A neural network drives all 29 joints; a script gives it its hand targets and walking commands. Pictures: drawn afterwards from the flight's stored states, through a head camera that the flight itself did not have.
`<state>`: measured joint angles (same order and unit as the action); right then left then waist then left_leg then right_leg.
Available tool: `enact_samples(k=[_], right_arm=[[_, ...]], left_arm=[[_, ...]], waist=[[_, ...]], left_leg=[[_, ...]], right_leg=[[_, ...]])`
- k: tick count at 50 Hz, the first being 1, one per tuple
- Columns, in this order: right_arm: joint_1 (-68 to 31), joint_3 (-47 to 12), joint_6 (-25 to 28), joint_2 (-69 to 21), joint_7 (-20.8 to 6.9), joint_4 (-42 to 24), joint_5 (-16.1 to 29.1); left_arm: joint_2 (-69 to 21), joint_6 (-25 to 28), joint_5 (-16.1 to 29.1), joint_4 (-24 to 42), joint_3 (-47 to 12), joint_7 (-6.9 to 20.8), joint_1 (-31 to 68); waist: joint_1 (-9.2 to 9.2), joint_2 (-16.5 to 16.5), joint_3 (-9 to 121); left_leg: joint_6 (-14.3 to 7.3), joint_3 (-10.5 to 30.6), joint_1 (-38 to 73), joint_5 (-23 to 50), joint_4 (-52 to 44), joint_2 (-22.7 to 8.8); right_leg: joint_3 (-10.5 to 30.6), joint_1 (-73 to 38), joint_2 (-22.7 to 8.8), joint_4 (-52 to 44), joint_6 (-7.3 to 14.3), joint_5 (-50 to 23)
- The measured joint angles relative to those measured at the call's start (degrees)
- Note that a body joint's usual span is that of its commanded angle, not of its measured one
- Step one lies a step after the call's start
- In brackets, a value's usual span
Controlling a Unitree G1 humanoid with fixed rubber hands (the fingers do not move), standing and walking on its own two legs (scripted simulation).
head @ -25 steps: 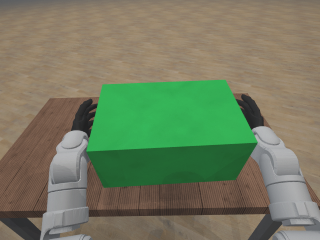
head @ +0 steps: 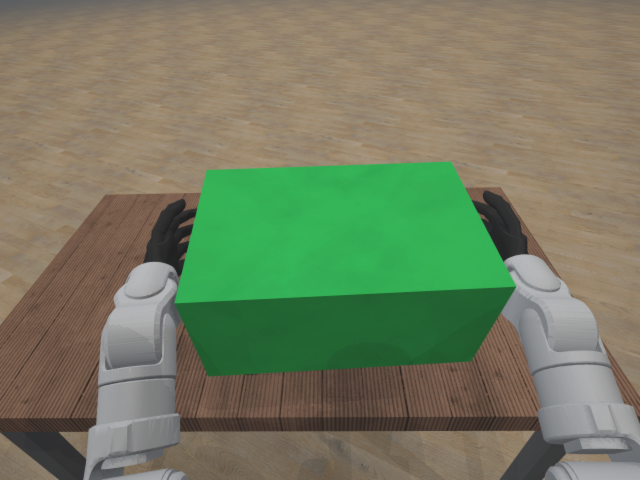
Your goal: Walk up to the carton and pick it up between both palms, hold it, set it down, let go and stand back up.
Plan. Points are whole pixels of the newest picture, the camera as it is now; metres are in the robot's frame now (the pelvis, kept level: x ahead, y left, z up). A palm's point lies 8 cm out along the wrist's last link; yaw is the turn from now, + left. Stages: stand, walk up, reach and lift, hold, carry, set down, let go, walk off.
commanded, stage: set down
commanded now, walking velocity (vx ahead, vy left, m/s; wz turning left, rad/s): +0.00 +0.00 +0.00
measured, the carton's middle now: (335, 263) +0.36 +0.00 +0.15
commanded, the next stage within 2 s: none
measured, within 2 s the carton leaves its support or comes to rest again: neither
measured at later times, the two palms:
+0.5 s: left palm (167, 269) +0.35 +0.21 +0.16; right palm (486, 251) +0.38 -0.20 +0.14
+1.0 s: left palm (177, 297) +0.34 +0.20 +0.12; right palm (476, 274) +0.39 -0.20 +0.09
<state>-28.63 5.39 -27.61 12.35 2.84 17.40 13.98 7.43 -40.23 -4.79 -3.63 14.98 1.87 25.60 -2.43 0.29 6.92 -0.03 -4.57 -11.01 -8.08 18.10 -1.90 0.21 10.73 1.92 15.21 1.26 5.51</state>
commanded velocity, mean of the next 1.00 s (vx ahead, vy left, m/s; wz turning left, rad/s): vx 0.00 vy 0.00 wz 0.00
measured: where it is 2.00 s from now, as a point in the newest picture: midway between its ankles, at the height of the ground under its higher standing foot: outside the picture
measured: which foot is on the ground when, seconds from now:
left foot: down 0.00-1.00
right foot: down 0.00-1.00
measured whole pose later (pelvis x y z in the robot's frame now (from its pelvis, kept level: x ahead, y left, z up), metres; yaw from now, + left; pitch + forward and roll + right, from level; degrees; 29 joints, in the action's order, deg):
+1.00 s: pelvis +0.02 +0.00 +0.00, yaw +0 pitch +3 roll +0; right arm -26.6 7.4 -7.7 14.3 -6.9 34.3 13.2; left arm -2.2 -30.4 -7.1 -3.8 15.1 -3.6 19.9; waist 2.7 0.3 3.8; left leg 0.1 -4.6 -10.6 -8.8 16.8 -1.8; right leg 0.2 10.9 1.9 15.2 1.5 7.0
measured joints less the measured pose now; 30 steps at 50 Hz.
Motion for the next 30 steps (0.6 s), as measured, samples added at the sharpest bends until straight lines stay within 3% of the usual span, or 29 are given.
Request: enact_samples(k=[8, 16, 21, 30], right_arm=[[0.0, 1.0, 5.6, -0.1, -1.5, 1.4, -0.3], [0.5, 2.0, 10.6, -0.1, -4.3, 9.5, -0.8], [1.1, 2.0, 14.2, -0.1, -4.9, 7.8, -0.8], [1.2, 2.0, 15.2, 0.9, -6.6, 10.8, -0.8]], left_arm=[[-0.9, 5.0, -1.1, -0.1, 0.0, -0.1, 0.0], [-3.5, 6.6, -3.4, -3.7, 0.2, -0.5, -0.5], [-4.2, 9.2, 0.2, 0.1, 0.2, -3.2, -2.6], [-6.4, 7.7, -2.5, 0.6, 0.2, -3.4, -2.9]], waist=[[1.03, 0.0, 0.0], [3.17, 0.0, -0.6], [3.31, 0.0, -0.9], [3.4, 0.0, -2.0]], left_leg=[[0.0, 0.0, 0.1, 0.0, -0.3, 0.0], [0.0, 0.0, 0.4, 0.0, -1.0, 0.1], [0.0, 0.0, 0.4, -0.2, -1.2, 0.1], [0.0, 0.0, 0.4, -0.6, -1.2, 0.1]], right_leg=[[0.0, 0.0, 0.0, 0.0, 0.0, 0.2], [0.0, 0.1, 0.0, 0.0, 0.1, 0.6], [0.0, 0.2, 0.0, 0.0, 0.1, 1.0], [0.0, 0.2, 0.0, 0.0, 0.2, 1.4]])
